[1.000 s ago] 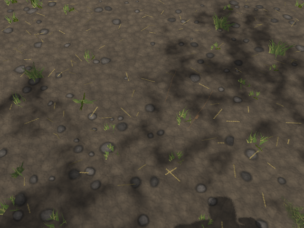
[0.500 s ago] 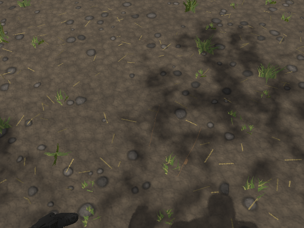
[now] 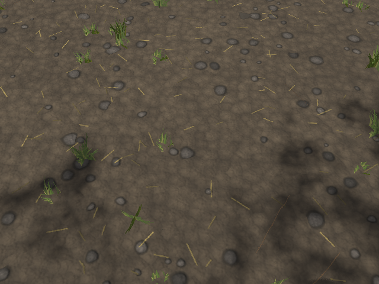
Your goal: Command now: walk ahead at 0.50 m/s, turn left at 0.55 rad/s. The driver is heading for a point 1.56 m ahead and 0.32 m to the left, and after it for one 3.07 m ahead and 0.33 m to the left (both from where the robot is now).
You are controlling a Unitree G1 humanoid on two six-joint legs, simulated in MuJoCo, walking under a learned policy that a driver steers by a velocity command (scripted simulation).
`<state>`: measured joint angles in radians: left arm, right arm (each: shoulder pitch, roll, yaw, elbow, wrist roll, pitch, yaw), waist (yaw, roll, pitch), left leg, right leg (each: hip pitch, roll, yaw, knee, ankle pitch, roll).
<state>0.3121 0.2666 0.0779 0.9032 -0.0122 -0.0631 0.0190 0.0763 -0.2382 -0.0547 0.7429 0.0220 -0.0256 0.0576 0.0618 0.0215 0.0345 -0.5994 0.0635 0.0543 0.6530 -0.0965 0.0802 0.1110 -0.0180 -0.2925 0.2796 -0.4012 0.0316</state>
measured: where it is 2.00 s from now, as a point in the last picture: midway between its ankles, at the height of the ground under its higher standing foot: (140, 133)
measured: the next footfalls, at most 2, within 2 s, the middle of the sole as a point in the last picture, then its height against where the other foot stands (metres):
left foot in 0.04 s outside the picture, level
right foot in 0.54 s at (217, 269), level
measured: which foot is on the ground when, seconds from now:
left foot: up 0.00-0.02, down 0.04-0.54, up 0.56-1.00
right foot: down 0.00-0.06, up 0.08-0.52, down 0.54-1.00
